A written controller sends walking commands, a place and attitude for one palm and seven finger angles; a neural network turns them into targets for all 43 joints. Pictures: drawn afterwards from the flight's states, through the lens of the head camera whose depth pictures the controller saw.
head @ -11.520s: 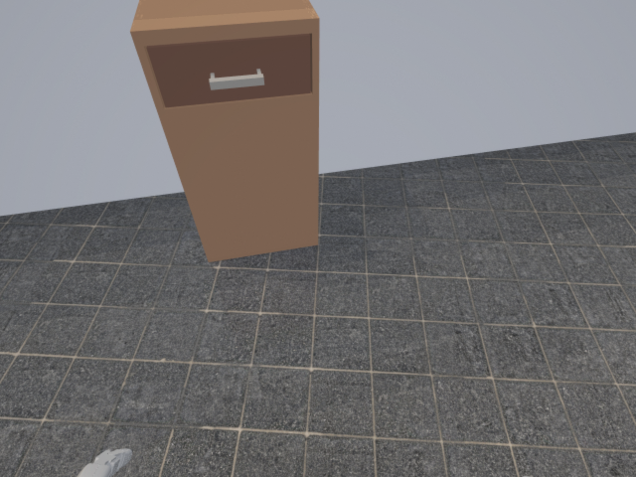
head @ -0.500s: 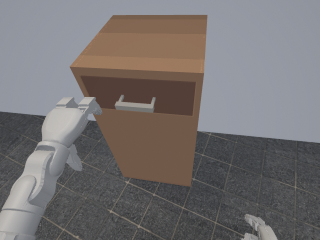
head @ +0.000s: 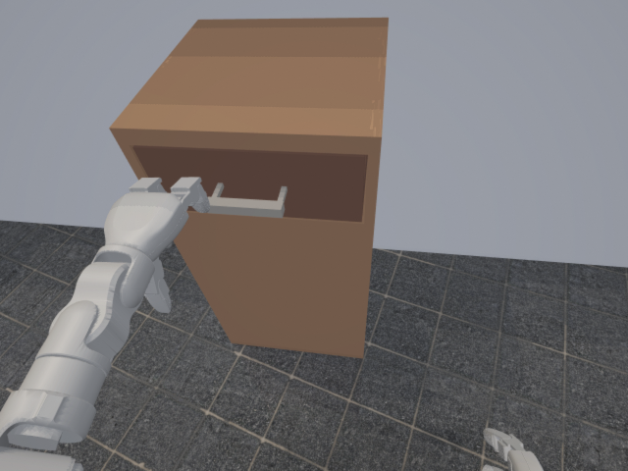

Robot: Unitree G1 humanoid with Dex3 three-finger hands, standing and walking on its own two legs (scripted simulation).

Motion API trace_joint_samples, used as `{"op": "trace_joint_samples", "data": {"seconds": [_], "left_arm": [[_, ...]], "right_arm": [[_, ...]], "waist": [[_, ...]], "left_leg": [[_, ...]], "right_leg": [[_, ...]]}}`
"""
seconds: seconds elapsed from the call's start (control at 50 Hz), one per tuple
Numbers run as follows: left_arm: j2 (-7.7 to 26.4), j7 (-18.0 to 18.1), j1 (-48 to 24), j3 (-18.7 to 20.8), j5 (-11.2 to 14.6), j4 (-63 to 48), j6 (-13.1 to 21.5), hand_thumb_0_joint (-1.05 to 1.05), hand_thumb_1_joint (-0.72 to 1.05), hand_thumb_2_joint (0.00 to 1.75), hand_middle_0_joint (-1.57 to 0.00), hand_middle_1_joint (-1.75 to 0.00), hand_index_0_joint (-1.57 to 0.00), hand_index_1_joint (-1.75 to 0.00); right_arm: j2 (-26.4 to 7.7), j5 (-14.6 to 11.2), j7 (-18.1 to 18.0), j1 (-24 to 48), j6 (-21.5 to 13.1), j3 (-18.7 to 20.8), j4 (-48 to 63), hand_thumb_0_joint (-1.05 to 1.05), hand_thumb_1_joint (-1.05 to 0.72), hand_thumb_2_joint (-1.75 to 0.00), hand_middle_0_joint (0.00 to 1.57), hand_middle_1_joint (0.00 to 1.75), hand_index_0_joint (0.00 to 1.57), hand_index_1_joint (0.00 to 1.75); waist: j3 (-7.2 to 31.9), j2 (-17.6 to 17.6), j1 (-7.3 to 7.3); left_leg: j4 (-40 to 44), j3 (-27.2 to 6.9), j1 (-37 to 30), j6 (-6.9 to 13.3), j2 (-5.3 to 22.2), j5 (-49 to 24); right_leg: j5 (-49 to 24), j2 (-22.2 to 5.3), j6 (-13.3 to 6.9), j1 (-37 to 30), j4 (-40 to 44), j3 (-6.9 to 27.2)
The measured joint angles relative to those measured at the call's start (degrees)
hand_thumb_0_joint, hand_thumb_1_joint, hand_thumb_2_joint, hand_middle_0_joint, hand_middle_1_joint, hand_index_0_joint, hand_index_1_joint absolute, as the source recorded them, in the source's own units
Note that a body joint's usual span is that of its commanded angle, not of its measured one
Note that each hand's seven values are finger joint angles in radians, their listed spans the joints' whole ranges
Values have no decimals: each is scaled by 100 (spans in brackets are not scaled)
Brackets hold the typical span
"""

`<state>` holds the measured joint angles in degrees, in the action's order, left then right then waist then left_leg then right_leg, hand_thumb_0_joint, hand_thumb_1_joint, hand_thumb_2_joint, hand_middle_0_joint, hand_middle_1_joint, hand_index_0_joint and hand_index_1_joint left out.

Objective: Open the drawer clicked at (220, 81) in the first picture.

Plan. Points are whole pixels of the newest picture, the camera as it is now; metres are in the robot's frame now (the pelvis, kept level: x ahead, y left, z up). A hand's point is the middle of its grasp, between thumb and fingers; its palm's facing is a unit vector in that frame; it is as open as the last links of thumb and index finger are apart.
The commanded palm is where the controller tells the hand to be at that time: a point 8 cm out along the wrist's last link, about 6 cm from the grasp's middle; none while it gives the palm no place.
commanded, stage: move the hooked fingers above the handle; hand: left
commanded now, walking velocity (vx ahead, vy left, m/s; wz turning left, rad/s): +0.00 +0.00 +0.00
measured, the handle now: (247, 198) +0.54 +0.19 -0.01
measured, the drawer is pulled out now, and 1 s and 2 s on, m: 0.00 0.00 0.00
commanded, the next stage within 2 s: none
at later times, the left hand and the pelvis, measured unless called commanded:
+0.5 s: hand (197, 228) +0.41 +0.22 +0.06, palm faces -0.07 -0.03 -1.00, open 13.9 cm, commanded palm +0.40 +0.22 +0.13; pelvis +0.02 +0.00 -0.01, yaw +0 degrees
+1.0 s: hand (237, 209) +0.48 +0.18 +0.04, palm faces -0.10 -0.04 -0.99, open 13.8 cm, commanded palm +0.48 +0.21 +0.11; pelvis +0.02 +0.01 -0.01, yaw +0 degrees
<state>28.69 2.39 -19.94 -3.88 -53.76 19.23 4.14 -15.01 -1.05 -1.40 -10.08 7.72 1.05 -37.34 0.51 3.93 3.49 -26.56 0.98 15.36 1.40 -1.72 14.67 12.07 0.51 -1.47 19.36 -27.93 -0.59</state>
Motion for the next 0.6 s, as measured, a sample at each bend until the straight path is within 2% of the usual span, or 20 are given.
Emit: {"op": "trace_joint_samples", "data": {"seconds": [0.12, 0.24, 0.34, 0.4, 0.46, 0.54, 0.6], "left_arm": [[-105, -91, 17, -98, -1, 46, 226, 0, -49, 30, -32, -120, -31, -120], [-136, 269, -174, 23, -133, 348, 479, 0, -49, 30, -32, -120, -32, -120], [-64, 512, -443, 155, -239, 756, 237, 0, -49, 30, -32, -120, -32, -120], [-63, 445, -672, 12, -246, 1048, 2, 0, -49, 30, -32, -120, -31, -120], [-133, 270, -843, -212, -235, 1222, -71, 0, -49, 30, -32, -120, -31, -120], [-299, 146, -997, -422, -229, 1305, 170, 0, -49, 30, -32, -120, -31, -120], [-397, 280, -1131, -358, -294, 1447, 451, 0, -49, 30, -32, -120, -32, -120]], "right_arm": [[-83, 18, -20, -150, 37, 91, 0, 1, -90, -90, 20, 30, 20, 30], [-29, 15, -46, -173, 5, 142, -47, 1, -90, -90, 20, 30, 20, 30], [14, 0, -16, -189, 2, 166, -91, 1, -90, -90, 20, 30, 20, 30], [4, -24, 4, -216, 16, 167, -89, 1, -90, -90, 20, 30, 20, 30], [-5, -21, 6, -244, 42, 169, -59, 1, -90, -90, 20, 30, 20, 30], [16, 12, -15, -265, 63, 166, -12, 1, -90, -90, 20, 30, 21, 30], [57, 35, -27, -256, 63, 146, -3, 1, -90, -90, 20, 30, 21, 30]], "waist": [[43, -6, -65], [84, -92, -115], [185, -100, -132], [224, -71, -140], [251, -51, -151], [275, -68, -199], [290, -117, -259]], "left_leg": [[-76, 29, 112, 7, 7, 83], [-192, 56, 260, -3, 26, 171], [-269, 64, 384, -5, 38, 228], [-329, 31, 447, 6, 26, 262], [-386, 5, 497, 24, 8, 296], [-478, -5, 561, 46, -13, 352], [-556, 26, 632, 55, -15, 400]], "right_leg": [[83, 9, 3, 133, -97, 28], [163, 30, -9, 297, -222, 52], [205, 42, -10, 416, -280, 59], [238, 27, 0, 452, -313, 27], [271, 7, 15, 482, -348, 1], [327, -15, 35, 535, -426, -9], [367, -15, 43, 620, -513, 21]]}}
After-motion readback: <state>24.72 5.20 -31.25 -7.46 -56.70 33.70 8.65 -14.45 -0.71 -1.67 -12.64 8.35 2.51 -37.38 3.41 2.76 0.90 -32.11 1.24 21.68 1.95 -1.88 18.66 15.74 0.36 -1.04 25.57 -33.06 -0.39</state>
